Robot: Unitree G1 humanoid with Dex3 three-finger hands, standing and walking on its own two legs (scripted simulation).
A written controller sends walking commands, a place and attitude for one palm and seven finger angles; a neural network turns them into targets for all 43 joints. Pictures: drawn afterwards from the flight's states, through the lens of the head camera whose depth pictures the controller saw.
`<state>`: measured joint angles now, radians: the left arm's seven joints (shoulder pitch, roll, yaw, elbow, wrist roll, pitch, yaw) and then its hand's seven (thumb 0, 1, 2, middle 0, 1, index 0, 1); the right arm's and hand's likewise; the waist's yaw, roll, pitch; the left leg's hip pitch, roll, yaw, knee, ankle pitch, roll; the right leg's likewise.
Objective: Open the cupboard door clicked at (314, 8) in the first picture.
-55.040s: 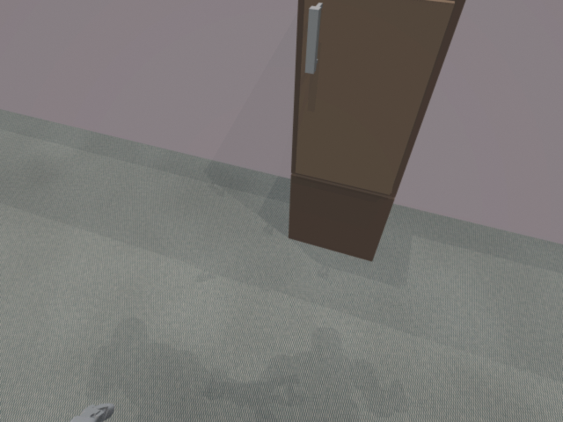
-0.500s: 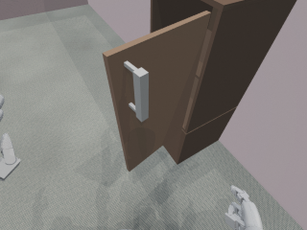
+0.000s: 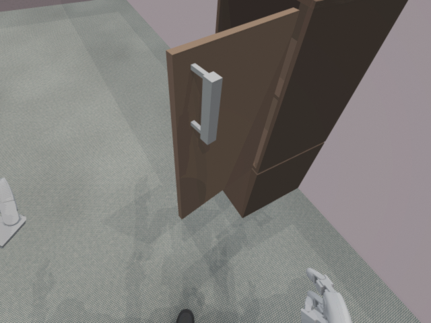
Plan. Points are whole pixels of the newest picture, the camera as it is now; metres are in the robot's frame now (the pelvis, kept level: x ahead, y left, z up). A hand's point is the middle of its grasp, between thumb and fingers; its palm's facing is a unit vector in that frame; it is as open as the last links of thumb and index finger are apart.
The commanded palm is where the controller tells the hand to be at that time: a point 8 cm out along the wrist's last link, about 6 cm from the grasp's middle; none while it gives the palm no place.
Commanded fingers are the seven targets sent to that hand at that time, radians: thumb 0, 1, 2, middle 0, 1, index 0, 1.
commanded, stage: step back with the hand held close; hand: left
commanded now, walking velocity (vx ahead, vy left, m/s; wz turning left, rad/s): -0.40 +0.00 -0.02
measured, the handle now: (202, 105) +0.48 +0.07 +0.14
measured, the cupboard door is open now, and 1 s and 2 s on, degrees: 100 100 100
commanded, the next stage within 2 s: stop stepping back and stand still in 0.04 s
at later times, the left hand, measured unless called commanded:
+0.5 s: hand out of the picture +0.09 +0.25 +0.16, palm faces +0.40 -0.79 -0.46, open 7.4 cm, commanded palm +0.06 +0.29 +0.18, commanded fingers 0.00 0.90 0.90 -0.20 -0.30 -0.20 -0.30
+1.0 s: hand out of the picture +0.07 +0.25 +0.17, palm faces +0.46 -0.74 -0.49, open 7.4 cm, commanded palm +0.02 +0.29 +0.18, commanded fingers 0.00 0.90 0.90 -0.20 -0.30 -0.20 -0.30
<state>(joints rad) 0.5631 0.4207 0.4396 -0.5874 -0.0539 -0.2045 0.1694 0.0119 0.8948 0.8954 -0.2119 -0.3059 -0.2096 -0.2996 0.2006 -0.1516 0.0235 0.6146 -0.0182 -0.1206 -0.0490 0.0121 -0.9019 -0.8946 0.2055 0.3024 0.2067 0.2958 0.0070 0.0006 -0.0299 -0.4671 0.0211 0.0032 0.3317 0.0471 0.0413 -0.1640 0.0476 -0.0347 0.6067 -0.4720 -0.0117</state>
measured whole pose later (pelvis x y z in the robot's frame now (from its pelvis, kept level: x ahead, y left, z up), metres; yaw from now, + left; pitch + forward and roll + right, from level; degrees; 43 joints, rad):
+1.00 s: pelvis -0.11 -0.01 +0.00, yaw +2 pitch -1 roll +1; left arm 0.58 0.39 0.41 -0.44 -0.03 -0.22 0.14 0.01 0.89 0.89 -0.22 -0.31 -0.22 -0.30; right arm 0.25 -0.21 0.02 0.67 -0.01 -0.10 -0.07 0.01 -0.90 -0.89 0.21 0.30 0.21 0.30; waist 0.00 0.01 -0.02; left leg -0.37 0.01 0.03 0.78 -0.35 0.00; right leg -0.21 0.01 -0.06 0.50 -0.28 -0.06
